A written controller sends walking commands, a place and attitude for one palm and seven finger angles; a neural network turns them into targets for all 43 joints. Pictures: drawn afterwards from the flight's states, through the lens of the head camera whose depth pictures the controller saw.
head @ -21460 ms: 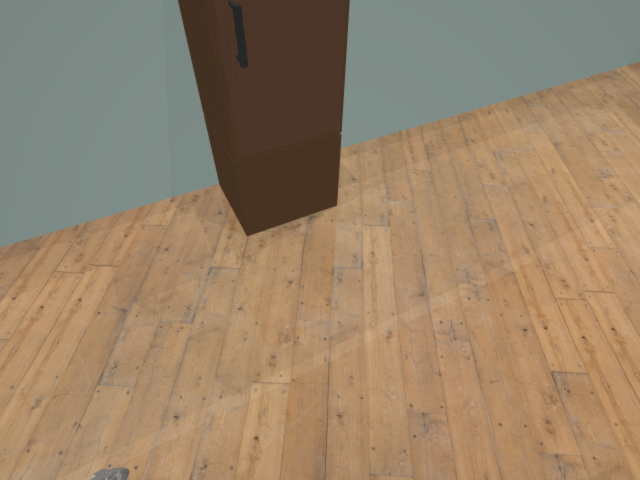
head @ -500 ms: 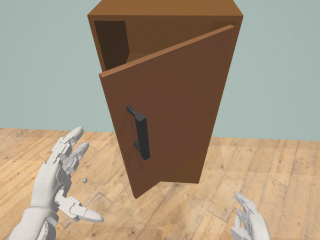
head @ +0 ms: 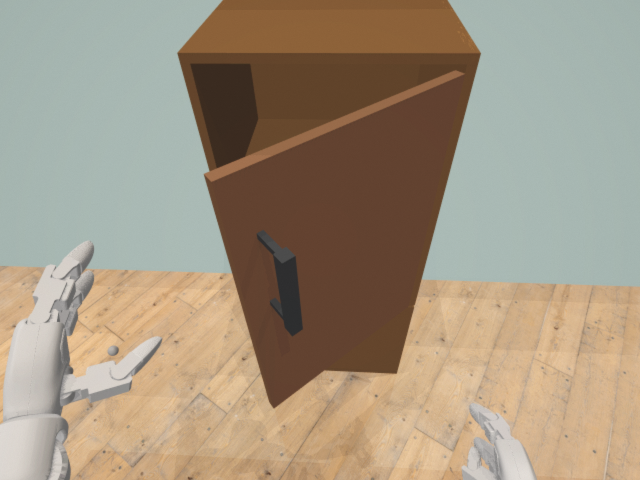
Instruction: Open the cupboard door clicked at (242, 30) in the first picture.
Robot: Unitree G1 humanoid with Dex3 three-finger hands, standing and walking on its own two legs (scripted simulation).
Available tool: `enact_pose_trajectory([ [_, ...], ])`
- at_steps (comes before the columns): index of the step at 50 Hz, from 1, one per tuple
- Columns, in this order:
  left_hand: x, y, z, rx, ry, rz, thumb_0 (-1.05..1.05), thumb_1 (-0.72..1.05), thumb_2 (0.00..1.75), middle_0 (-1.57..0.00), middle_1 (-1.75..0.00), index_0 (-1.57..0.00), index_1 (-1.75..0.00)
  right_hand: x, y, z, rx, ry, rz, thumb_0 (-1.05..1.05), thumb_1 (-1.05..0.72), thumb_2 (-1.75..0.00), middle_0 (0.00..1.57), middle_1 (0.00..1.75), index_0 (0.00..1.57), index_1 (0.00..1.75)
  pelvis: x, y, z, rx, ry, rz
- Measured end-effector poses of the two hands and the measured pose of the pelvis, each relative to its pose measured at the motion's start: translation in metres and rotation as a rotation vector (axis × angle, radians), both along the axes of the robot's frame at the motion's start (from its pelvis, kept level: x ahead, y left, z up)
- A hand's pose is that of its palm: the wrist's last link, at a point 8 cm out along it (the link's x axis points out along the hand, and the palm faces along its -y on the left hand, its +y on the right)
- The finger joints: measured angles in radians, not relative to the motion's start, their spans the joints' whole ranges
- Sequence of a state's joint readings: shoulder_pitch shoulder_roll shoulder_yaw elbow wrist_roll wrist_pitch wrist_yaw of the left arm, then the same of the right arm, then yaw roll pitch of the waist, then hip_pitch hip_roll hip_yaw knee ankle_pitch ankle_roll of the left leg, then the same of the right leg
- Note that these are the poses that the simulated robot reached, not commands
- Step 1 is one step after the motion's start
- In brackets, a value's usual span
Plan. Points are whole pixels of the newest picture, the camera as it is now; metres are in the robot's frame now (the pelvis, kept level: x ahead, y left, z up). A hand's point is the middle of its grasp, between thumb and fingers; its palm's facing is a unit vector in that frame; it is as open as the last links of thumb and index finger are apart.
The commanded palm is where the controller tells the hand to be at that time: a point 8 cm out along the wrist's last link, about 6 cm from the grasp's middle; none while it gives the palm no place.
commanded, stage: draw the hand back to the body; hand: left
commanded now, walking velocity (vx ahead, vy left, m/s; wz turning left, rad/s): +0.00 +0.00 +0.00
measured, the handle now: (280, 285) +0.34 +0.10 +0.07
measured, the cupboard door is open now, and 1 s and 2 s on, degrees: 41 41 41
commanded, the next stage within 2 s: step back with the hand held close in 0.60 s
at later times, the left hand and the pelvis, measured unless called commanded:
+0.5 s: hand (83, 340) +0.19 +0.26 +0.15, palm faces +0.46 -0.80 -0.38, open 7.5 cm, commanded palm +0.14 +0.30 +0.16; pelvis +0.00 +0.00 +0.00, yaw +0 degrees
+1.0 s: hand (73, 361) +0.17 +0.26 +0.15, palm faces +0.35 -0.79 -0.50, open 7.4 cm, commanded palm +0.11 +0.30 +0.17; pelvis -0.03 +0.01 +0.00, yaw -1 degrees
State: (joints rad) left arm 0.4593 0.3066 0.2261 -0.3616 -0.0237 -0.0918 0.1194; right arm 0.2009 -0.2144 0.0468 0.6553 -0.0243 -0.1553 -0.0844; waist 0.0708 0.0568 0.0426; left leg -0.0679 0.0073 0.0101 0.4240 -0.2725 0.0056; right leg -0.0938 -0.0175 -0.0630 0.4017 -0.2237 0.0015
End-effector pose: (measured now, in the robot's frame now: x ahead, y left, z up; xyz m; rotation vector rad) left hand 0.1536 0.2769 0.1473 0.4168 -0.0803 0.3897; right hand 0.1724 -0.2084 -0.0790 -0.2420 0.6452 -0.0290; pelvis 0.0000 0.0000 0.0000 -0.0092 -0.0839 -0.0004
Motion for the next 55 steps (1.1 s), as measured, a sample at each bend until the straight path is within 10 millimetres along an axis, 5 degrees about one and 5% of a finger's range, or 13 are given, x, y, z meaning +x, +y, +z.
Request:
enact_pose_trajectory([
  [20, -0.004, 0.021, 0.022, 0.043, -0.068, 0.077, 0.01, 0.82, 0.87, -0.20, -0.30, -0.21, -0.30, 0.011, -0.007, 0.005, -0.007, 0.002, -0.010, 0.02, -0.90, -0.90, 0.20, 0.30, 0.20, 0.30, 0.003, -0.001, 0.002, -0.001, -0.008, -0.004],
  [42, -0.014, 0.022, 0.035, 0.112, -0.110, 0.048, 0.01, 0.89, 0.90, -0.21, -0.30, -0.21, -0.30, -0.010, -0.013, 0.005, 0.000, 0.024, -0.036, 0.02, -0.90, -0.90, 0.20, 0.30, 0.21, 0.30, -0.014, -0.005, 0.002, -0.011, 0.027, -0.001],
  [55, -0.035, 0.027, 0.022, 0.171, -0.008, -0.055, 0.01, 0.89, 0.90, -0.21, -0.30, -0.22, -0.30, -0.051, -0.025, 0.004, -0.060, 0.071, -0.150, 0.02, -0.90, -0.90, 0.20, 0.30, 0.20, 0.30, -0.047, 0.013, -0.003, 0.001, 0.077, -0.022],
])
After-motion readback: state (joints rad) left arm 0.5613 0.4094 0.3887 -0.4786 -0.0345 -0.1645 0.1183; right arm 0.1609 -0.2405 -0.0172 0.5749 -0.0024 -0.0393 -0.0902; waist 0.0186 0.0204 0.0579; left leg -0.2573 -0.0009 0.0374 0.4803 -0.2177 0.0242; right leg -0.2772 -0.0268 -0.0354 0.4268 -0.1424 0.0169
